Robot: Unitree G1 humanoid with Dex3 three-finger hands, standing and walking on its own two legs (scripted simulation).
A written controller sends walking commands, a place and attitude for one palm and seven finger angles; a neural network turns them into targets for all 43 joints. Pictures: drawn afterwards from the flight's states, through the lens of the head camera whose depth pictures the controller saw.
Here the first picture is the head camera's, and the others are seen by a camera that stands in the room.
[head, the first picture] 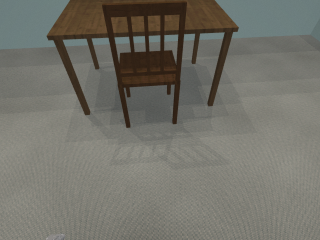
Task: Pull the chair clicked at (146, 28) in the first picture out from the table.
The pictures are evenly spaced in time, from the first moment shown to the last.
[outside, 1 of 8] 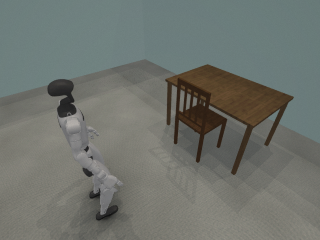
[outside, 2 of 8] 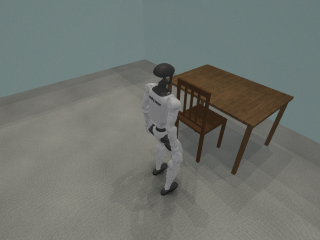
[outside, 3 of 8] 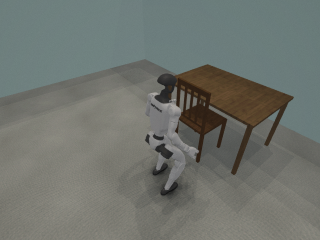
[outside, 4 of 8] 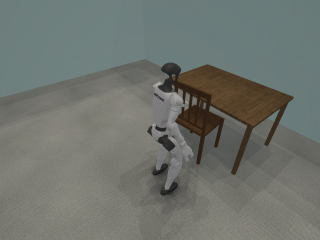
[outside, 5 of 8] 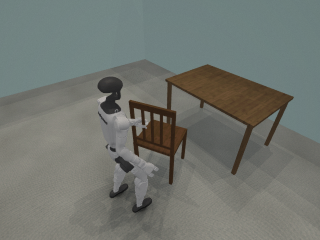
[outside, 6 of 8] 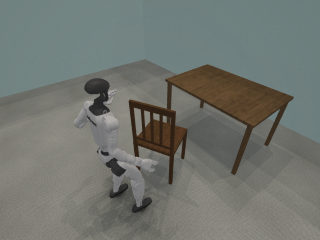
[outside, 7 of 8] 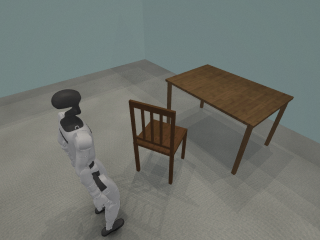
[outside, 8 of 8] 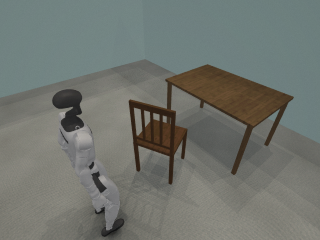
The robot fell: no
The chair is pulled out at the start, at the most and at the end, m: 0.00 0.55 0.55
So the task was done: yes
